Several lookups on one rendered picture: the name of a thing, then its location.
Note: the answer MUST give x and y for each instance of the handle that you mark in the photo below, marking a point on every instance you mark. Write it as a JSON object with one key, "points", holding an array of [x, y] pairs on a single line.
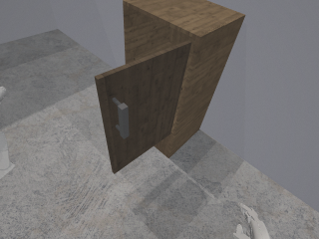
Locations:
{"points": [[123, 114]]}

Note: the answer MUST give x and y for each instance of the cupboard door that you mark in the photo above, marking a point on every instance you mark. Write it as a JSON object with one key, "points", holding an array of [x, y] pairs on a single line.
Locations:
{"points": [[150, 87]]}

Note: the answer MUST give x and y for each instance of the left robot hand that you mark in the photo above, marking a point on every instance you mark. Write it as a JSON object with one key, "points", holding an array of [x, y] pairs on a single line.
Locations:
{"points": [[5, 164]]}

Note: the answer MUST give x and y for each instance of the right robot hand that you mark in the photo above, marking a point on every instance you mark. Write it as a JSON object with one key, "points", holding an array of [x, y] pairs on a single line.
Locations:
{"points": [[256, 228]]}

